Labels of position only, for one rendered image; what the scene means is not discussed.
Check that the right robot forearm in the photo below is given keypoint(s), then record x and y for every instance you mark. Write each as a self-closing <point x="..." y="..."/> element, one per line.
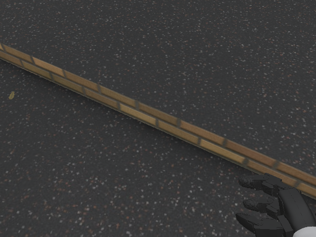
<point x="309" y="231"/>

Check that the robot right hand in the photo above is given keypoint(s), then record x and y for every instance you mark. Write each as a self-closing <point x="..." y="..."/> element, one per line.
<point x="290" y="212"/>

